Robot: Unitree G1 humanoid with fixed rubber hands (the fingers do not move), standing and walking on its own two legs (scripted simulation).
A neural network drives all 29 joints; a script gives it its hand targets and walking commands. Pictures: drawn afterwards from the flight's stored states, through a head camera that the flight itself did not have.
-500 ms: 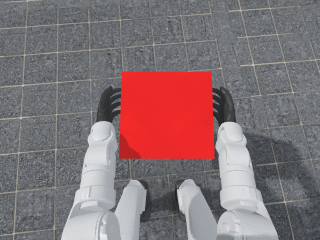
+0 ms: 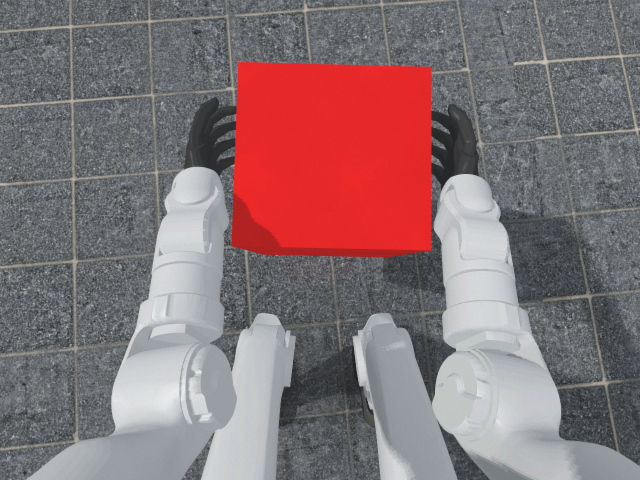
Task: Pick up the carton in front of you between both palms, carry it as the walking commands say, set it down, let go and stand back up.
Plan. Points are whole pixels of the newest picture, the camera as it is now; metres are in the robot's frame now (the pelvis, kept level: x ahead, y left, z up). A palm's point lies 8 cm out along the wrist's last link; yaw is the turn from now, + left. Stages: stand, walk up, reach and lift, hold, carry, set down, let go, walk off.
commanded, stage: set down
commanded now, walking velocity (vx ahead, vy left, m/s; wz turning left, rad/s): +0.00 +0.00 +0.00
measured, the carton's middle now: (329, 181) +0.47 -0.01 -0.16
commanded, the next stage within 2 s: none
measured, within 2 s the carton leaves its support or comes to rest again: rests again in 1.20 s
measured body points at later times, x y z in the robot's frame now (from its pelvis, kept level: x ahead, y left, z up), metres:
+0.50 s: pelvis -0.02 +0.00 -0.12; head +0.31 +0.01 +0.19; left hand +0.51 +0.15 -0.25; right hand +0.50 -0.16 -0.25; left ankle +0.08 +0.12 -0.52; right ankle +0.08 -0.12 -0.52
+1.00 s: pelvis -0.02 +0.00 -0.17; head +0.33 +0.01 +0.11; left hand +0.53 +0.15 -0.33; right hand +0.51 -0.16 -0.33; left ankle +0.08 +0.12 -0.52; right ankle +0.08 -0.12 -0.52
